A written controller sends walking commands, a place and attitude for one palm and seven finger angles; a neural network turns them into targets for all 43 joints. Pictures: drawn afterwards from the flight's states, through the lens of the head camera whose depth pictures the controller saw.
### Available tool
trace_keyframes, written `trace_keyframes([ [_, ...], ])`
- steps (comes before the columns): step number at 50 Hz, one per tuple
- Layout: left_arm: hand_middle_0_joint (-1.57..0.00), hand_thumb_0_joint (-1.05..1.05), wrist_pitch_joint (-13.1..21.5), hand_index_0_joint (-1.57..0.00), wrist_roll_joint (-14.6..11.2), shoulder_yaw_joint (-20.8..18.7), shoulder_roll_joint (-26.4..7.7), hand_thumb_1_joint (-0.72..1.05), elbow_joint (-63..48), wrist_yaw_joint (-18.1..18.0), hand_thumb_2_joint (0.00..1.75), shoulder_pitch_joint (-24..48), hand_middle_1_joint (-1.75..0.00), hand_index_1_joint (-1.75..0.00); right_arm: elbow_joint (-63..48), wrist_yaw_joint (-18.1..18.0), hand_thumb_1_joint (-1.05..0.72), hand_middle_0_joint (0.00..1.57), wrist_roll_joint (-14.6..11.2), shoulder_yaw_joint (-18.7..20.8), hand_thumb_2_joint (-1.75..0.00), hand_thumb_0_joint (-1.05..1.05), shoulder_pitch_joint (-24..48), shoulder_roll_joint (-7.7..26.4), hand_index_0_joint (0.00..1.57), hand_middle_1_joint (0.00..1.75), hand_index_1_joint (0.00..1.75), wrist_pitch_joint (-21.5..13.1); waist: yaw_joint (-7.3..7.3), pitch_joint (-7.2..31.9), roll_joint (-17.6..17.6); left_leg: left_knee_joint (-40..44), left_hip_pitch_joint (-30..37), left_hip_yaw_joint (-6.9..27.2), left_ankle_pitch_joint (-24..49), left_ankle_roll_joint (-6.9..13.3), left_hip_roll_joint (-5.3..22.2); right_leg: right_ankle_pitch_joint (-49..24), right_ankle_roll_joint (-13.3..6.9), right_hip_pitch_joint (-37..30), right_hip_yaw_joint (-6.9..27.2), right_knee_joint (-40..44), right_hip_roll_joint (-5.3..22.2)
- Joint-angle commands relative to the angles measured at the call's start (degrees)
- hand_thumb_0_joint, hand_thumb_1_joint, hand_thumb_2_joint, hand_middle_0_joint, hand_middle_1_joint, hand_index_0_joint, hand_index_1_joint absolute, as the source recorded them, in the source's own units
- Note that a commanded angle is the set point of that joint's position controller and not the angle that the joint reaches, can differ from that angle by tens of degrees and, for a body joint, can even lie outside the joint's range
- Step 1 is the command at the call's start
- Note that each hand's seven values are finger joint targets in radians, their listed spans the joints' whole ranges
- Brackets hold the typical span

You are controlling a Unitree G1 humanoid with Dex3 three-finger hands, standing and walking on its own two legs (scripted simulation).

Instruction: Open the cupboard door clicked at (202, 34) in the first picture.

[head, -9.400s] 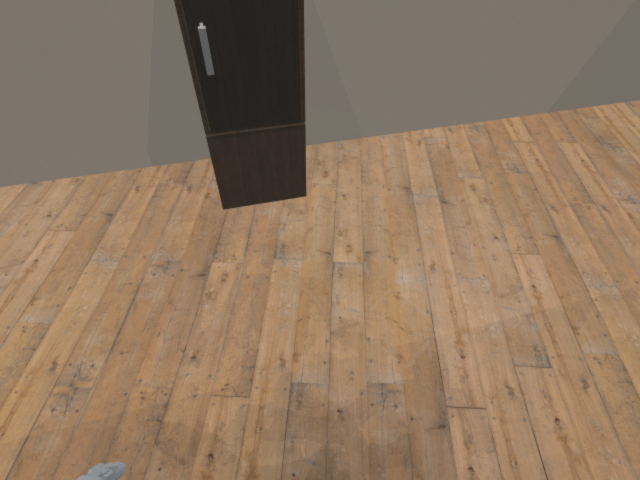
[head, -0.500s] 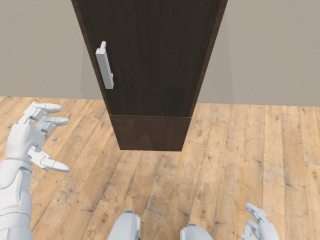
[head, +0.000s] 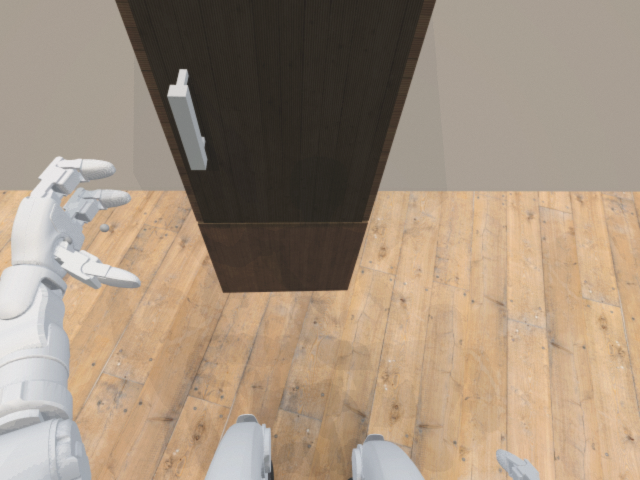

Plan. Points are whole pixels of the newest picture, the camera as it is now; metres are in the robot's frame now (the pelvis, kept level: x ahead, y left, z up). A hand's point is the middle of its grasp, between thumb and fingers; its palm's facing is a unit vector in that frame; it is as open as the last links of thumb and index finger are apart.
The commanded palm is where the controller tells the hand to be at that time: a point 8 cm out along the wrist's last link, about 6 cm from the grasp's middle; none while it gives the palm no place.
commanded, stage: move the hooked fingers beside the handle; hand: left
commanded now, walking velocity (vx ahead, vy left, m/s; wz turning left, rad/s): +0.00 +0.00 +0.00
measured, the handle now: (191, 121) +0.59 +0.20 +0.05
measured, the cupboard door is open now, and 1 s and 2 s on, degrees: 0 0 0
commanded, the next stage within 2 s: slide the fingers in behind the handle in 1.64 s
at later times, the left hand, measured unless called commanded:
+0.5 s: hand (129, 174) +0.48 +0.26 +0.06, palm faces +0.06 -1.00 -0.03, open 14.0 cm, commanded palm +0.47 +0.30 +0.05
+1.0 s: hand (136, 142) +0.54 +0.27 +0.05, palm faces +0.06 -1.00 -0.02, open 14.0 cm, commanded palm +0.52 +0.30 +0.04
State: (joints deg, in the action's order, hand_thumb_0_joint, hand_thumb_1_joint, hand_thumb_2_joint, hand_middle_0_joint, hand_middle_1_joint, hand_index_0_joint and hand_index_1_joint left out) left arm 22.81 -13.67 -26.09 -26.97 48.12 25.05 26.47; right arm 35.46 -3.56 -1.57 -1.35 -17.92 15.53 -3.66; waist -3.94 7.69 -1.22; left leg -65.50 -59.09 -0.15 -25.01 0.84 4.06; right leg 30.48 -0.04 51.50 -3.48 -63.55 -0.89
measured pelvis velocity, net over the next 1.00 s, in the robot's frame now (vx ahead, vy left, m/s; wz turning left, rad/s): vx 0.00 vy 0.01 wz -0.05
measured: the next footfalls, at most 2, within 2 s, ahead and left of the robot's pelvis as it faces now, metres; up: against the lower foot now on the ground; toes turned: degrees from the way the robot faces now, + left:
none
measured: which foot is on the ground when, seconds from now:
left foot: down 0.00-1.00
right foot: down 0.00-1.00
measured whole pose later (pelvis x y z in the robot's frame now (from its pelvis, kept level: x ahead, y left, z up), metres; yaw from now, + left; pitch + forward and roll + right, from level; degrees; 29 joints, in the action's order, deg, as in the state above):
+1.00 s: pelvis +0.00 +0.01 -0.03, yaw -3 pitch +28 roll -6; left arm 19.9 -4.2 -31.5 -44.5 70.4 22.7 56.6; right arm 35.2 -1.9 0.2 -3.8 -21.1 16.0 4.4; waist -11.6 6.4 -2.2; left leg -72.5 -73.7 0.9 -26.9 1.3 6.0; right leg 31.0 0.3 65.3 -3.9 -68.4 -2.9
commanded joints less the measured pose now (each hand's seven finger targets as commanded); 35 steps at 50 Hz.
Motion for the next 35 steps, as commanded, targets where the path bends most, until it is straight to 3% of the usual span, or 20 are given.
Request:
trace_keyframes([
  [1, -0.3, 0.0, 4.8, -0.3, -0.2, -4.0, -17.4, -0.5, -8.9, -0.9, 0.3, 21.1, -1.2, -1.2, -4.9, -0.6, -0.9, 0.2, 0.4, 4.1, -0.9, 0.0, -4.3, 10.2, 0.2, 0.3, 0.3, -1.2, 0.23, 22.1, -5.7, 7.8, 23.9, 3.3, 12.5, 0.5, -1.7, -12.1, -1.6, 0.1, 1.3, 8.2, -2.0],
  [2, -0.3, 0.0, 4.8, -0.3, 0.0, -3.1, -16.8, -0.5, -8.2, -0.9, 0.3, 22.5, -1.2, -1.2, -4.9, -0.5, -0.9, 0.2, 0.4, 4.0, -0.9, 0.0, -4.3, 10.1, 0.2, 0.3, 0.3, -1.0, -0.24, 22.1, -6.7, 7.6, 23.8, 3.3, 12.3, 0.6, -1.7, -11.8, -1.5, 0.6, 1.3, 8.2, -1.9],
  [5, -0.3, 0.0, 4.8, -0.3, 0.8, -3.5, -18.3, -0.5, -4.0, -0.9, 0.3, 25.6, -1.2, -1.2, -4.3, -0.4, -0.9, 0.2, 0.5, 3.9, -0.9, 0.0, -5.2, 10.4, 0.2, 0.3, 0.3, -0.1, -0.92, 21.0, -5.2, 7.0, 22.2, 3.5, 11.8, 0.8, -1.6, -11.5, -1.6, 1.6, 1.2, 7.9, -2.2],
  [7, -0.3, 0.0, 5.0, -0.3, 1.5, -3.9, -19.5, -0.5, -2.3, -1.0, 0.3, 28.3, -1.2, -1.2, -4.0, -0.4, -0.9, 0.2, 0.6, 3.8, -0.9, 0.0, -5.5, 10.5, 0.2, 0.3, 0.3, 0.5, -0.95, 21.5, -6.7, 6.8, 22.3, 3.6, 10.9, 0.6, -1.5, -10.5, -1.5, 2.7, 1.2, 7.5, -2.0],
  [9, -0.3, 0.0, 5.4, -0.3, 2.2, -2.8, -19.2, -0.5, -2.8, -1.2, 0.3, 30.7, -1.2, -1.2, -3.9, -0.2, -0.9, 0.2, 0.7, 3.9, -0.9, 0.0, -5.9, 10.6, 0.2, 0.3, 0.3, 0.9, -1.13, 23.0, -8.9, 6.8, 24.6, 4.3, 11.8, 0.4, -1.3, -10.3, -1.7, 4.6, 0.9, 7.1, -2.0],
  [12, -0.3, 0.0, 5.5, -0.3, 2.8, -1.4, -18.1, -0.5, -0.5, -1.9, 0.3, 34.0, -1.2, -1.2, -3.2, -0.1, -0.9, 0.2, 0.9, 3.9, -0.9, 0.0, -6.9, 10.7, 0.2, 0.3, 0.3, 1.6, -2.27, 23.4, -8.3, 6.3, 25.7, 5.1, 12.6, 0.3, -1.0, -10.4, -1.6, 6.9, 0.5, 6.6, -2.1],
  [14, -0.3, 0.0, 5.0, -0.3, 3.3, -2.5, -20.0, -0.5, 2.4, -2.6, 0.3, 35.4, -1.2, -1.2, -2.8, -0.1, -0.9, 0.2, 1.0, 3.8, -0.9, 0.0, -7.3, 11.1, 0.2, 0.3, 0.3, 2.2, -2.74, 22.4, -6.4, 6.2, 23.2, 5.1, 10.1, 0.5, -1.0, -9.2, -1.5, 6.9, 0.6, 6.8, -2.1],
  [17, -0.3, 0.0, 5.1, -0.3, 4.1, -4.5, -23.6, -0.5, 2.9, -3.2, 0.3, 38.1, -1.2, -1.2, -2.8, -0.2, -0.9, 0.2, 1.2, 3.5, -0.9, 0.0, -7.9, 11.4, 0.2, 0.3, 0.3, 2.8, -2.69, 25.0, -7.5, 4.9, 22.3, 4.5, 11.9, 0.8, -1.1, -10.5, -1.3, 5.8, 1.1, 6.2, -2.0],
  [19, -0.3, 0.0, 4.8, -0.3, 5.0, -5.0, -25.2, -0.5, 4.7, -3.6, 0.3, 39.2, -1.2, -1.2, -2.8, -0.2, -0.9, 0.2, 1.2, 3.3, -0.9, 0.0, -8.4, 11.4, 0.2, 0.3, 0.3, 3.3, -3.11, 24.2, -6.3, 4.5, 20.3, 4.3, 11.4, 1.0, -1.1, -10.3, -1.2, 5.4, 1.2, 6.1, -2.2],
  [21, -0.3, 0.0, 5.0, -0.3, 5.5, -4.4, -25.1, -0.5, 4.8, -3.7, 0.3, 41.4, -1.2, -1.2, -2.7, -0.1, -0.9, 0.2, 1.4, 3.1, -0.9, 0.0, -8.8, 11.3, 0.2, 0.3, 0.3, 3.6, -3.47, 25.3, -8.7, 4.0, 21.7, 4.7, 12.6, 0.8, -0.9, -10.8, -1.3, 6.9, 1.1, 5.5, -2.3],
  [25, -0.3, 0.0, 4.8, -0.3, 5.8, -5.5, -27.6, -0.5, 6.0, -3.7, 0.3, 43.8, -1.2, -1.2, -2.3, 0.0, -0.9, 0.2, 1.7, 3.0, -0.9, 0.0, -10.0, 11.6, 0.2, 0.3, 0.3, 4.3, -4.26, 27.7, -8.6, 2.6, 21.5, 4.7, 15.1, 1.1, -0.8, -12.7, -1.3, 6.4, 1.3, 4.9, -2.6],
  [26, -0.3, 0.0, 4.5, -0.3, 6.0, -4.6, -26.9, -0.5, 6.4, -3.5, 0.3, 44.1, -1.2, -1.2, -2.2, 0.1, -0.9, 0.2, 1.6, 3.0, -0.9, 0.0, -10.1, 11.6, 0.2, 0.3, 0.3, 4.5, -4.41, 27.8, -10.2, 2.7, 22.4, 4.7, 15.6, 0.9, -0.6, -12.8, -1.2, 7.4, 1.1, 5.0, -2.5],
  [35, -0.3, 0.0, 2.6, -0.3, 7.2, -6.4, -31.2, -0.5, 9.3, -3.7, 0.3, 48.6, -1.2, -1.2, -1.6, 0.4, -0.9, 0.2, 1.9, 2.5, -0.9, 0.0, -12.4, 11.9, 0.2, 0.3, 0.3, 6.0, -5.98, 28.2, -9.4, 0.3, 19.8, 4.6, 18.5, 1.5, -0.4, -15.7, -1.0, 7.4, 1.3, 4.4, -3.0],
])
